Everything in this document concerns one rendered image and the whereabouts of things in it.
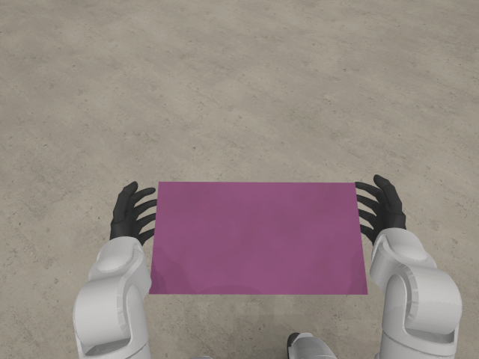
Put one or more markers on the robot right forearm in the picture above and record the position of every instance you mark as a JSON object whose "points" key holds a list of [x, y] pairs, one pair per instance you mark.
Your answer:
{"points": [[423, 306]]}

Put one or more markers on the carton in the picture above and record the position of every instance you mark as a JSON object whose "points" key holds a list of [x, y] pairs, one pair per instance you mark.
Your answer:
{"points": [[257, 238]]}

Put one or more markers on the robot left forearm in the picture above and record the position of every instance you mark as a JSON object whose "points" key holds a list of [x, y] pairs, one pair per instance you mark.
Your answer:
{"points": [[108, 313]]}

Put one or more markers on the robot right thigh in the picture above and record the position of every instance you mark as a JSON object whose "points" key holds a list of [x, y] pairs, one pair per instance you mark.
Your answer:
{"points": [[310, 348]]}

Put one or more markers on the right robot hand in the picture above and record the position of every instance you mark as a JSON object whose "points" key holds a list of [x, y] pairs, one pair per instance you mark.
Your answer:
{"points": [[388, 209]]}

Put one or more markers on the left robot hand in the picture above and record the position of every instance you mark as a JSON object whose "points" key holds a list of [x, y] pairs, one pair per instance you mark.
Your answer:
{"points": [[124, 222]]}

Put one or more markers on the right robot shin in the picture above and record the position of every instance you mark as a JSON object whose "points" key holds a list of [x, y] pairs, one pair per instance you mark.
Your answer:
{"points": [[303, 335]]}

